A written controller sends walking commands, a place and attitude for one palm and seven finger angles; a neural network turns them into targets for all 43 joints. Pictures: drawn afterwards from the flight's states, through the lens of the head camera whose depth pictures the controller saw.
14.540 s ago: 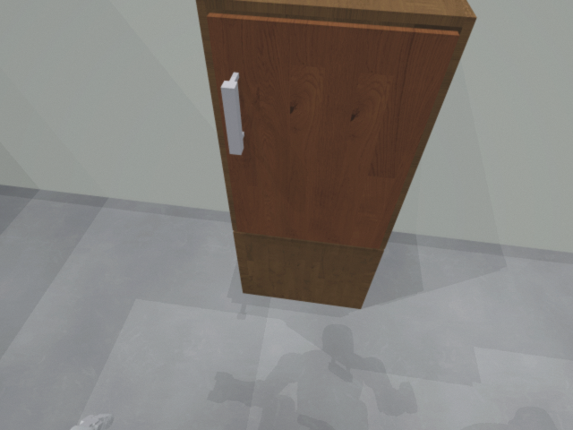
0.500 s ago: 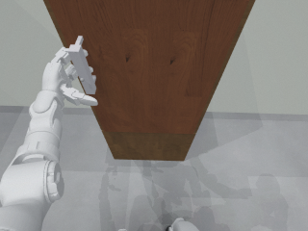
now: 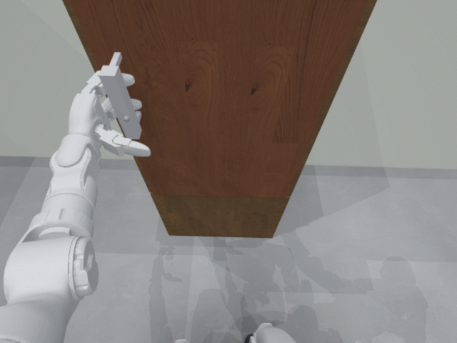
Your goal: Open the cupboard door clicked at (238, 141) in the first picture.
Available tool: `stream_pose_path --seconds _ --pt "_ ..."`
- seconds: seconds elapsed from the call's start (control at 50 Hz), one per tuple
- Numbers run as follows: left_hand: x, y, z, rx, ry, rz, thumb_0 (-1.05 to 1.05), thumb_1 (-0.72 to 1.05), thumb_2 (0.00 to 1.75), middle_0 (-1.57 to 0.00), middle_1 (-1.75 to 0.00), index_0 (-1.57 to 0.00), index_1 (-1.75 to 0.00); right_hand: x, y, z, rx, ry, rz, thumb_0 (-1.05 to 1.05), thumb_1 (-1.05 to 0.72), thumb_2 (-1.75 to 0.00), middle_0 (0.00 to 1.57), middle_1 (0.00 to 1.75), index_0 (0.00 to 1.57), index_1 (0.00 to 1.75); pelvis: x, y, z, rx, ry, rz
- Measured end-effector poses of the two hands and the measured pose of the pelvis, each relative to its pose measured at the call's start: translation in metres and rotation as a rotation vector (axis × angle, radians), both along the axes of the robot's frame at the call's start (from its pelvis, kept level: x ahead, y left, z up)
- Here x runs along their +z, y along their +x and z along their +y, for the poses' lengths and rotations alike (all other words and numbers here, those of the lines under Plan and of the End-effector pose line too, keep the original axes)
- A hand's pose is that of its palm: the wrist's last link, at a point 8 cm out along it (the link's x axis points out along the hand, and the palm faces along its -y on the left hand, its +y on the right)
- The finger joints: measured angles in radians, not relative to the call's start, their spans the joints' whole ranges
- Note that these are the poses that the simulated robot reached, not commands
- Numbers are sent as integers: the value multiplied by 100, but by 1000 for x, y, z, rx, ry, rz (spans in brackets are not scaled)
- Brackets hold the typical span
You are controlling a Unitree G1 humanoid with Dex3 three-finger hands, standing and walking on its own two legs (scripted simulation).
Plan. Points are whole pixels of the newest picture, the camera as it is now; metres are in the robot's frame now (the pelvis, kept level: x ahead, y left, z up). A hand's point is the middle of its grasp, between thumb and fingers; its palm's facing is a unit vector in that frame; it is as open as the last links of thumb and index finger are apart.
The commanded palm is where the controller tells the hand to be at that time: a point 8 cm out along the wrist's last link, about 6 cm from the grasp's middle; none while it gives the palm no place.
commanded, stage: slide the fingers in behind the handle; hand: left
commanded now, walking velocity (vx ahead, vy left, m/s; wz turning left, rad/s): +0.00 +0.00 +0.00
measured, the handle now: (126, 98) +0.53 +0.17 +0.11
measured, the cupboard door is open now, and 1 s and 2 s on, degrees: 0 0 38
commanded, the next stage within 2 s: close the thumb around the handle in 0.10 s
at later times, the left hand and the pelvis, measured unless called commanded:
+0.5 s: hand (127, 114) +0.48 +0.16 +0.11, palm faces -0.08 -1.00 -0.01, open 11.2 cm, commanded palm +0.46 +0.21 +0.11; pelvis +0.00 +0.00 +0.00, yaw +0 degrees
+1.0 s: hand (134, 116) +0.48 +0.15 +0.11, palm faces -0.08 -1.00 +0.00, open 5.6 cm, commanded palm +0.46 +0.20 +0.11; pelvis +0.00 +0.00 +0.00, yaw +0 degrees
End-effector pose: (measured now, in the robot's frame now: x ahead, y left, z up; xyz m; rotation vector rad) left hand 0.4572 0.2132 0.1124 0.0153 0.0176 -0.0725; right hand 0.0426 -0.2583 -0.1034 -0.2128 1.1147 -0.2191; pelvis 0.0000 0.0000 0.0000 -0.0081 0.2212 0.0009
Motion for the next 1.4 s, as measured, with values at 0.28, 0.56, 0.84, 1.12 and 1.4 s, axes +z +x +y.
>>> stream_pose_path --seconds 0.28,0.56,0.84,1.12,1.4 --pt "0 8 -4 -11 -17 -10 -2 -48 30 -32 -121 -32 -122 -3 -7 2 2 2 44 1 -91 -90 20 30 20 30 -1 2 2 4 -2 17" --pt "0 11 -1 -8 -11 -5 -1 5 53 -36 -127 -37 -127 -4 -10 5 2 2 57 1 -90 -90 20 30 20 30 -2 2 4 7 -4 26" --pt "-3 9 -10 -35 -18 0 -1 68 82 -39 -133 -39 -133 -4 -7 5 3 4 47 1 -91 -90 20 30 20 30 -2 4 4 3 -4 23" --pt "-3 4 -12 2 -15 -2 -1 70 84 -39 -135 -39 -135 -2 -3 5 -11 18 14 1 -91 -90 20 30 20 30 0 5 2 -8 -1 8" --pt "-5 -61 -21 -8 -21 -51 0 68 74 -36 -135 -35 -135 10 44 7 3 60 -138 1 -91 -90 20 30 20 30 9 16 0 -29 7 -54"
